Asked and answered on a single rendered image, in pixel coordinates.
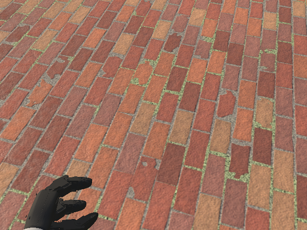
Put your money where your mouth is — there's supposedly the left robot hand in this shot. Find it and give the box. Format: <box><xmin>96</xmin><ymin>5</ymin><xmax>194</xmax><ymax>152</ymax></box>
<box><xmin>24</xmin><ymin>174</ymin><xmax>99</xmax><ymax>230</ymax></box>

